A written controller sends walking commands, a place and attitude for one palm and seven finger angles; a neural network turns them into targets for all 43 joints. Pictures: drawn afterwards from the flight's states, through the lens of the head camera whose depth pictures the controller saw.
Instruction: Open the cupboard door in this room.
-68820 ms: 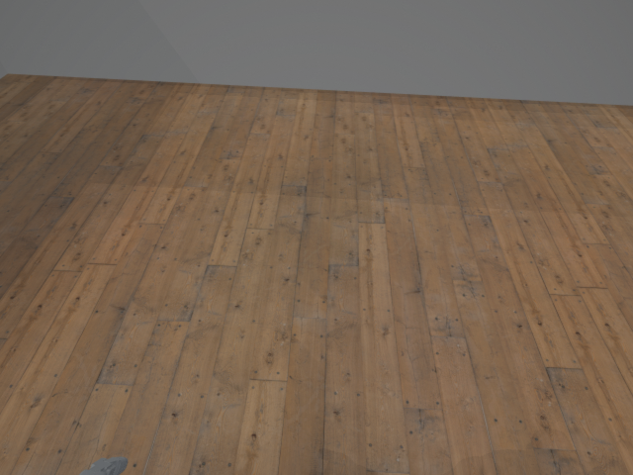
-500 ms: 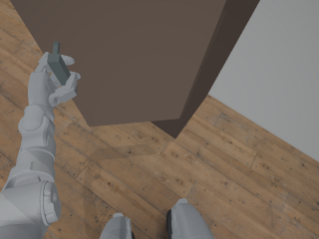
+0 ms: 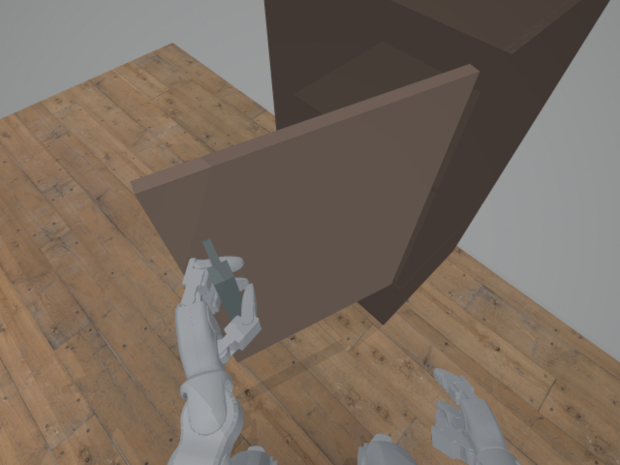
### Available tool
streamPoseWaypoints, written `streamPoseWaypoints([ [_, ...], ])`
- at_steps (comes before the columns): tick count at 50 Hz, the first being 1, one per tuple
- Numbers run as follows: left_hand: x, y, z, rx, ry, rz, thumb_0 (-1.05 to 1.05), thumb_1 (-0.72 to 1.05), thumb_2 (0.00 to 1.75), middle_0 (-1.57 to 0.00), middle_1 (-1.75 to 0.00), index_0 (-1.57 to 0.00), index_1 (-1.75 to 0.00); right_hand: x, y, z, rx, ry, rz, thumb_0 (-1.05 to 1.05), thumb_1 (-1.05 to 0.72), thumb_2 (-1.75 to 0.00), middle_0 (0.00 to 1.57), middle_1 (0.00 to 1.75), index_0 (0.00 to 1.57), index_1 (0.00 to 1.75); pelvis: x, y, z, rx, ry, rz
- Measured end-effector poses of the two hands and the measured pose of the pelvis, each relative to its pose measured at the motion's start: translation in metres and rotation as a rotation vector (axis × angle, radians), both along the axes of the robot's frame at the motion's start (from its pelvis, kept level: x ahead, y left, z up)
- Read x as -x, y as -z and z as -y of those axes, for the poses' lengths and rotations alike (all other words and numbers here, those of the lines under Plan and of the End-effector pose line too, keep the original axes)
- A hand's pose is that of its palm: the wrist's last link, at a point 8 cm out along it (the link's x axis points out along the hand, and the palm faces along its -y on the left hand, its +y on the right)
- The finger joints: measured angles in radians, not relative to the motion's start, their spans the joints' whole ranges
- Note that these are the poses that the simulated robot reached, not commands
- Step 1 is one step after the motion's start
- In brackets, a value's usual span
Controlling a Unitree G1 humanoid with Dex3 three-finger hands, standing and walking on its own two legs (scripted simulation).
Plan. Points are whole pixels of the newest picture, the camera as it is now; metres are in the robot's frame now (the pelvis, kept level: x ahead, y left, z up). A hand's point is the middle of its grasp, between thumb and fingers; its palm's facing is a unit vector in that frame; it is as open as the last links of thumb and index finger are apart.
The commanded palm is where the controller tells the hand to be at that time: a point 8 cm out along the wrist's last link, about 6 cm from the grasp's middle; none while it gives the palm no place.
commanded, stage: pull the door open along its arc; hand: left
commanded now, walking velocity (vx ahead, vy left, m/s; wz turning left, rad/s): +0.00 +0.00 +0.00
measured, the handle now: (224, 281) +0.34 +0.14 +0.02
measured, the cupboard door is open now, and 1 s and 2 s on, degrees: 73 81 82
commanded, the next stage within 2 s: open thumb and fingers to let go in 0.12 s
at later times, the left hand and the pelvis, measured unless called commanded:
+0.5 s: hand (275, 342) +0.26 +0.06 +0.03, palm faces +0.37 -0.93 -0.03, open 7.7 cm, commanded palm +0.21 +0.11 +0.03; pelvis -0.02 -0.04 -0.01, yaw +3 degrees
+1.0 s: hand (277, 349) +0.25 +0.06 +0.03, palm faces +0.32 -0.95 -0.01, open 15.0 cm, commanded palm +0.21 +0.11 +0.03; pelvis -0.04 -0.02 -0.01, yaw +2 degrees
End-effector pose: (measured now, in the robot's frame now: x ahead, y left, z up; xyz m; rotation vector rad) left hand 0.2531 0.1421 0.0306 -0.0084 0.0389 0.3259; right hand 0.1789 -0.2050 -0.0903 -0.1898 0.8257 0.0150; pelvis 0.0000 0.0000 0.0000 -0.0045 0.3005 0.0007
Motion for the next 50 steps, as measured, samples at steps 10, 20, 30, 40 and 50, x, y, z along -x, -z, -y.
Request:
streamPoseWaypoints([
  [10,0.040,-0.003,0.036,-0.022,-0.003,-0.020,0.03,0.61,0.71,-0.32,-1.30,-0.36,-1.33,-0.021,-0.001,0.005,-0.012,-0.045,0.088,0.01,-0.90,-0.90,0.20,0.30,0.20,0.30,-0.004,0.005,0.021,-0.009,-0.028,0.016],
  [20,0.033,-0.001,0.041,-0.035,-0.065,0.001,0.01,0.60,0.76,-0.36,-1.31,-0.37,-1.32,0.004,0.022,0.034,0.019,-0.035,0.032,0.01,-0.91,-0.90,0.20,0.30,0.20,0.30,0.009,0.013,0.035,-0.025,-0.047,0.014],
  [30,0.036,-0.004,0.039,-0.033,-0.040,0.012,0.01,0.13,0.57,-0.34,-1.27,-0.34,-1.27,0.037,0.023,0.051,0.042,0.006,0.004,0.02,-0.91,-0.90,0.20,0.30,0.20,0.30,0.022,0.011,0.037,-0.030,-0.043,0.032],
  [40,0.035,-0.002,0.036,-0.030,-0.035,0.024,0.00,-0.37,0.36,-0.30,-1.15,-0.30,-1.15,0.042,0.018,0.040,0.043,0.002,0.041,0.02,-0.91,-0.90,0.20,0.30,0.20,0.30,0.032,0.012,0.028,-0.026,-0.036,0.045],
  [50,0.040,-0.003,0.040,-0.026,0.003,0.033,-0.01,-0.49,0.31,-0.25,-0.78,-0.25,-0.77,0.037,0.013,0.016,0.023,-0.032,0.072,0.02,-0.90,-0.90,0.20,0.30,0.20,0.30,0.037,0.013,0.015,-0.017,-0.032,0.051],
])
